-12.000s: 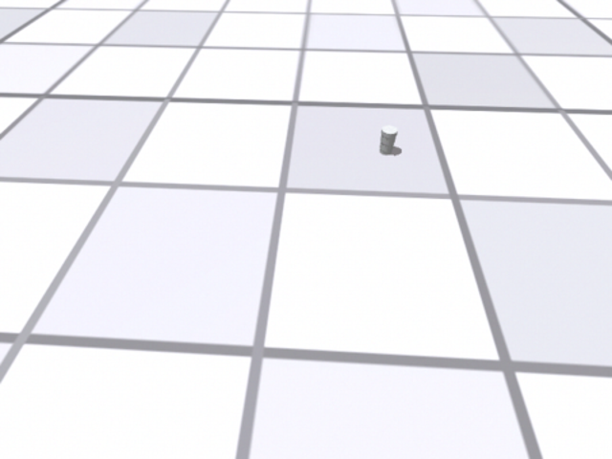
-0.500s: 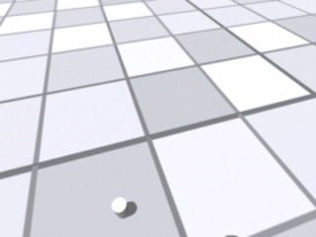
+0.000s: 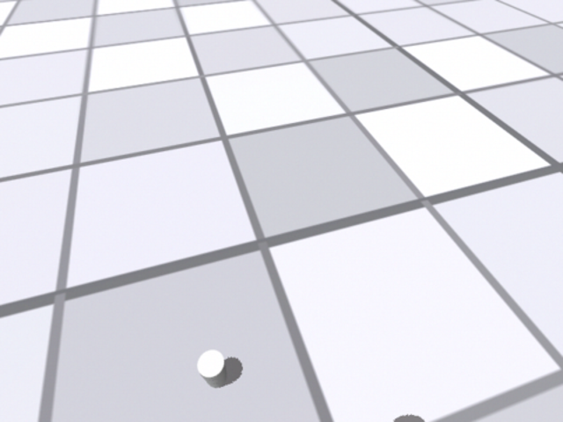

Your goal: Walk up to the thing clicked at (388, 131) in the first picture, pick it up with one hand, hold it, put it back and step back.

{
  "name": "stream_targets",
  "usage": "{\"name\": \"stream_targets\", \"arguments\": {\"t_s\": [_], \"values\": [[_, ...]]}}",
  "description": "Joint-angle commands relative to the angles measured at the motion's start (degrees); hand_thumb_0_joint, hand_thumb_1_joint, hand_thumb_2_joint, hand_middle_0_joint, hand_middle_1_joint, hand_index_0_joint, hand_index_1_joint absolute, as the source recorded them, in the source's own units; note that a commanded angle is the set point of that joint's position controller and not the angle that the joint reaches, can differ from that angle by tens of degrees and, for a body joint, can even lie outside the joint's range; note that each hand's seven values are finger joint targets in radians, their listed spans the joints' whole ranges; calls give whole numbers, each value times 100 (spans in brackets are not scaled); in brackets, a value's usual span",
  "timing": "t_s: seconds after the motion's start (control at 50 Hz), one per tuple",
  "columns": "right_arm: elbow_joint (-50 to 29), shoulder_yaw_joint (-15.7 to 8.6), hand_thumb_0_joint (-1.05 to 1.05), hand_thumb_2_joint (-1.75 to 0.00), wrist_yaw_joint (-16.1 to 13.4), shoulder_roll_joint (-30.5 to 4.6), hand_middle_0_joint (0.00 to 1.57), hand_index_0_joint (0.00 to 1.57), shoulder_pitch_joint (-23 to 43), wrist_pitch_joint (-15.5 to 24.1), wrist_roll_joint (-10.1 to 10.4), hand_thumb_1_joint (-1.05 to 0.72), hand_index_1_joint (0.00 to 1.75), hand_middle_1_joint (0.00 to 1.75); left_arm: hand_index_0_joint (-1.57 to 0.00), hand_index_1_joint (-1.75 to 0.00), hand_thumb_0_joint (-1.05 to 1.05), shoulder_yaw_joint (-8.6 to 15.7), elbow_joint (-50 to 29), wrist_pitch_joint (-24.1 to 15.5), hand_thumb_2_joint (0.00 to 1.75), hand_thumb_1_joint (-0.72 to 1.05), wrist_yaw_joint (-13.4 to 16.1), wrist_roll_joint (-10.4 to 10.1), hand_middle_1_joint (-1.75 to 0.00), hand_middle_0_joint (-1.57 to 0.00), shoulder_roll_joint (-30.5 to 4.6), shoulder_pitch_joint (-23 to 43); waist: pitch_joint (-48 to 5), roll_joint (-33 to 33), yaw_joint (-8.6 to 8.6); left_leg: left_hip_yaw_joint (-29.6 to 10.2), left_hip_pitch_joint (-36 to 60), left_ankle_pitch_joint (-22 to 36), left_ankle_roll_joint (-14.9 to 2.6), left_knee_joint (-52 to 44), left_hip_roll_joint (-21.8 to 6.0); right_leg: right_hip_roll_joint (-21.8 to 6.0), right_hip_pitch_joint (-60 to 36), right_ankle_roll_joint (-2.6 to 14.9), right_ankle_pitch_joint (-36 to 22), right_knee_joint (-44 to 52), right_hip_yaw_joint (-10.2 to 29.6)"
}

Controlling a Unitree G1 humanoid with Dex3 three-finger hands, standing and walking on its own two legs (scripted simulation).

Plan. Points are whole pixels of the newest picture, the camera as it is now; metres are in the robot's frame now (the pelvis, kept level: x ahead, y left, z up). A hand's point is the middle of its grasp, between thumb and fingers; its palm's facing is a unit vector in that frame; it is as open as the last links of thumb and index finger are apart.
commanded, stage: stand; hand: left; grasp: from the side
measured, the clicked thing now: (214, 370) +0.44 +0.23 -0.71
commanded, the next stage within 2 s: go down in 0.26 s
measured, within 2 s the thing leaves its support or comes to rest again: neither
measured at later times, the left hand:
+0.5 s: hand out of the picture +0.12 +0.25 -0.16, palm faces +0.04 -0.94 -0.33, open 8.8 cm
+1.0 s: hand out of the picture +0.16 +0.27 -0.19, palm faces +0.06 -0.94 -0.34, open 16.5 cm
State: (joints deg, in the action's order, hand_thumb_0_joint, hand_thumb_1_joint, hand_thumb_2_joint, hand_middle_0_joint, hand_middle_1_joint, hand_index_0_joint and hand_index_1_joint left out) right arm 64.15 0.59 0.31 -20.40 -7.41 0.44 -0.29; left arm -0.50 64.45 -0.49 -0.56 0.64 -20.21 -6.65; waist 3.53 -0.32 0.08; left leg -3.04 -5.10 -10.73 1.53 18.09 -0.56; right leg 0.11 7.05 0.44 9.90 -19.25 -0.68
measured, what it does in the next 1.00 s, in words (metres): lowers itself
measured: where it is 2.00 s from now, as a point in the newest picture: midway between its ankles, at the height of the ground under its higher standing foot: outside the picture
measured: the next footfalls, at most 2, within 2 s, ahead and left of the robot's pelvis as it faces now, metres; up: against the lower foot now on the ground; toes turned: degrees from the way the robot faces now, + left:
none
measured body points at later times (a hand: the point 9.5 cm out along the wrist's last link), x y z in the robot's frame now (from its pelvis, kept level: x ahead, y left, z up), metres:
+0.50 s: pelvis -0.01 +0.00 -0.01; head +0.03 +0.00 +0.44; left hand +0.11 +0.30 -0.13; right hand +0.08 -0.28 -0.14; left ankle -0.01 +0.14 -0.75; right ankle +0.01 -0.11 -0.75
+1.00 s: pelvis +0.00 +0.02 -0.06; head +0.07 +0.03 +0.38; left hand +0.15 +0.32 -0.16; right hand +0.15 -0.24 -0.15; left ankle -0.01 +0.14 -0.75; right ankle +0.01 -0.11 -0.75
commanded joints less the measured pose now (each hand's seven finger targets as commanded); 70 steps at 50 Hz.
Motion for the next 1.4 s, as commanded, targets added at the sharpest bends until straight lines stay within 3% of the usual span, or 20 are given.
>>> {"name": "stream_targets", "arguments": {"t_s": [0.0, 0.32, 0.34, 0.36, 0.38, 0.4, 0.42, 0.46, 0.5, 0.52, 0.56, 0.6, 0.64, 0.76, 0.78, 0.8, 0.92, 1.08, 1.24, 1.38], "values": [[-341, -224, 0, -90, -91, -1193, 20, 20, 166, 109, -21, -90, 30, 30, -20, -30, 0, 264, -359, -126, 90, 90, 94, -16, -30, -20, -1294, 211, -515, -1, -1, -396, -135, 756, -221, -267, -619, -724, -282, 124, -742, 281, 604], [-337, -236, 0, -90, -96, -1200, 20, 20, 170, 116, -21, -90, 30, 30, -20, -30, 0, 263, -365, -127, 90, 90, 99, -22, -30, -20, -1279, 196, -410, 48, 10, -386, -127, 679, -227, -333, -617, -704, -193, 125, -677, 305, 637], [-340, -236, 0, -90, -92, -1199, 20, 20, 160, 118, -14, -82, 30, 30, -12, -22, 0, 259, -359, -129, 82, 82, 98, -27, -22, -12, -1278, 190, -443, 36, 11, -380, -102, 685, -234, -319, -629, -717, -240, 126, -700, 305, 638], [-1933, 9, 0, -92, -203, -189, 20, 20, 261, 442, 370, -90, 30, 30, -4, -14, 0, 209, -2370, -669, 74, 74, 171, -297, -14, -4, -139, 2201, -20, -167, -706, 456, -882, -252, -221, 194, 182, -74, 1158, -4, -69, -13, 97], [-1610, -27, 0, -92, -249, -370, 20, 20, -8, 466, 374, -97, 30, 30, 0, -6, 0, 403, -1967, -619, 66, 66, 211, -274, -6, -1, -592, 2580, -245, 34, -453, 440, -883, -357, -254, 266, 210, -75, 774, -31, 208, -1, 19], [-1509, -119, 0, -93, -274, -568, 20, 20, -166, 420, 346, -99, 30, 30, 0, -3, 0, 888, -978, -395, 58, 58, 259, -141, -2, -1, -1246, 1597, -211, 251, -323, 447, -1095, -501, -268, 361, 238, -36, 824, 2, 523, -38, -33], [-1639, -193, 0, -92, -258, -553, 20, 20, -193, 362, 331, -97, 30, 30, 0, -5, 0, 982, -631, -311, 50, 50, 173, -110, -4, -1, -1206, 1123, -170, 211, -126, 463, -1273, -418, -251, 542, 195, -20, 919, 25, 554, -219, -58], [-1897, -339, 0, -92, -311, -541, 20, 20, -316, 434, 255, -95, 30, 30, 0, -6, 0, 1105, -1176, -387, 34, 34, 83, 75, -6, -1, -1493, 1791, -1023, 273, -150, 422, -1338, -166, -279, 879, 193, -48, 845, -16, 190, -582, 13], [-2070, -445, 0, -91, -290, -522, 20, 20, -502, 479, 166, -94, 30, 30, 0, -6, 0, 1306, -699, -240, 23, 26, -19, 306, -6, 0, -1477, 969, -1451, 177, -64, 365, -1723, 88, -252, 1278, 224, -65, 908, 3, -192, -1043, 8], [-2181, -503, 0, -91, -259, -507, 20, 20, -541, 481, 134, -93, 30, 30, 0, -6, 0, 1507, -712, -168, 22, 23, -57, 394, -5, -1, -1485, 528, -1657, 56, 132, 369, -1813, 232, -228, 1389, 244, -49, 848, 34, -271, -1207, 7], [-2482, -532, 0, -90, -249, -436, 20, 20, -552, 497, 132, -90, 30, 30, -1, -6, 0, 1518, -1228, -16, 18, 14, -48, 403, -4, -2, -1303, 436, -1974, -271, 196, 383, -1719, 363, -173, 1440, 269, -19, 780, 66, -357, -1322, 31], [-2690, -504, 0, -90, -252, -411, 20, 20, -464, 512, 158, -89, 30, 30, -2, -6, 0, 1458, -1439, 276, 16, 2, -1, 366, -5, -3, -1103, 348, -1697, -389, 151, 323, -1895, 217, -132, 1434, 229, 29, 1091, 87, -119, -1330, -16], [-2948, -474, 0, -90, -255, -391, 20, 20, -292, 549, 180, -88, 30, 30, -3, -5, 0, 1433, -1628, 529, 12, -8, 7, 349, -3, -4, -1108, 658, -1408, -75, 45, 279, -2218, -224, -161, 1575, 190, 53, 1441, 65, 356, -1356, -55], [-3344, -488, 0, -89, -319, -325, 20, 20, -411, 776, 194, -85, 30, 30, -3, -8, 0, 1441, -2842, 857, 9, -35, -66, 198, -6, -5, -961, 434, -1625, 62, -88, 238, -2598, -518, -195, 2141, 115, 70, 2085, 22, 673, -1938, -85], [-3388, -481, 0, -89, -337, -295, 20, 20, -441, 819, 192, -84, 30, 30, -3, -8, 0, 1378, -3002, 875, 10, -36, -77, 186, -6, -4, -881, 314, -1671, -14, -122, 221, -2632, -467, -192, 2230, 107, 63, 2137, 30, 618, -2063, -97], [-3446, -507, 0, -89, -354, -301, 20, 20, -483, 855, 189, -85, 30, 30, -3, -8, 0, 1513, -3304, 874, 9, -37, -71, 181, -6, -4, -1003, 289, -1810, -52, -91, 219, -2638, -355, -187, 2344, 104, 60, 2210, 34, 523, -2163, -83], [-3641, -496, 0, -88, -459, -300, 20, 20, -566, 992, 170, -84, 30, 30, -5, -7, 0, 1660, -4318, 1091, 6, -45, -38, 186, -6, -6, -1128, -290, -2111, -429, -155, 95, -2619, 246, -95, 2759, 5, 74, 2514, 70, 120, -2746, -127], [-3861, -446, 0, -88, -589, -219, 20, 20, -634, 1065, 136, -82, 30, 30, -5, -5, 0, 1594, -5085, 1577, 3, -51, -21, 81, -3, -7, -839, -1108, -2266, -389, -221, 54, -2897, 717, -136, 3303, 6, 56, 2768, 39, -253, -3085, -156], [-4055, -457, 0, -88, -614, -218, 20, 20, -715, 1139, 108, -82, 30, 30, -5, -5, 0, 1729, -5633, 1750, 4, -49, -33, -7, -3, -7, -901, -1500, -2491, -480, -211, -22, -3161, 1023, -131, 3638, -28, 77, 2982, 52, -347, -3484, -217], [-4220, -436, 0, -88, -623, -176, 20, 20, -668, 1157, 115, -84, 30, 30, -4, -5, 0, 1847, -5835, 1767, 5, -49, 5, -54, -3, -6, -891, -1614, -2408, -497, -213, -102, -3522, 365, -133, 3711, -17, 95, 3314, 81, 190, -3634, -253]]}}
